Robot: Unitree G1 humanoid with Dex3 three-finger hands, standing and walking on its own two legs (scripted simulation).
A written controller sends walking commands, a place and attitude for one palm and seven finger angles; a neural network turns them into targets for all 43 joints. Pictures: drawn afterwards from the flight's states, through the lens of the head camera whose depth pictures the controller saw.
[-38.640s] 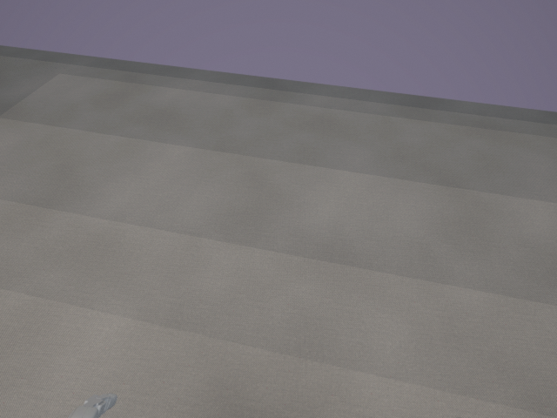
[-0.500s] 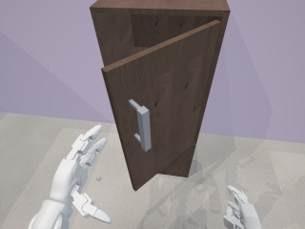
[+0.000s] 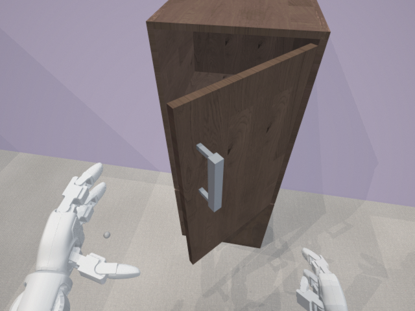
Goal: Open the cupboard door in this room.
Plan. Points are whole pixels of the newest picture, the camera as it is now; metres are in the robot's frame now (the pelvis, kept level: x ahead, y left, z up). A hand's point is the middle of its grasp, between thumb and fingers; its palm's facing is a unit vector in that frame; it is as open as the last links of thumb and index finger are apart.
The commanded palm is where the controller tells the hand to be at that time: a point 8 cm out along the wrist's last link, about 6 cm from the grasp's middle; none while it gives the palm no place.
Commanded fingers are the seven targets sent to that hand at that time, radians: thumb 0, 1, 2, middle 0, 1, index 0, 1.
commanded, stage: draw the hand back to the body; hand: left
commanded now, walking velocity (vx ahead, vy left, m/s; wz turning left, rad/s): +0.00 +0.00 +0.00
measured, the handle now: (208, 178) +0.34 +0.04 +0.10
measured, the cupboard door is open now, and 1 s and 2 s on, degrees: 49 49 49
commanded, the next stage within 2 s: step back with the hand held close in 0.94 s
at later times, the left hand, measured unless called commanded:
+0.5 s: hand (71, 204) +0.23 +0.24 +0.15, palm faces +0.37 -0.84 -0.40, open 9.8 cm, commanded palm +0.18 +0.28 +0.18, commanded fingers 0.00 0.83 0.87 -0.20 -0.30 -0.20 -0.30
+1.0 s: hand (76, 199) +0.23 +0.23 +0.16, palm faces +0.40 -0.82 -0.42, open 7.5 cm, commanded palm +0.18 +0.27 +0.18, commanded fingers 0.00 0.90 0.90 -0.20 -0.30 -0.20 -0.30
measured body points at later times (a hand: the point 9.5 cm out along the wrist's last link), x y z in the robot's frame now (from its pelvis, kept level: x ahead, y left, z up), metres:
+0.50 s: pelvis +0.03 -0.01 +0.02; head +0.02 -0.03 +0.46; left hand +0.20 +0.28 +0.18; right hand +0.22 -0.23 -0.07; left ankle +0.06 +0.11 -0.73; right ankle -0.04 -0.11 -0.73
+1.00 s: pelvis +0.04 -0.03 +0.02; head +0.03 -0.06 +0.47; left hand +0.21 +0.27 +0.19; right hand +0.22 -0.26 -0.08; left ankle +0.06 +0.11 -0.73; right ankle -0.04 -0.11 -0.73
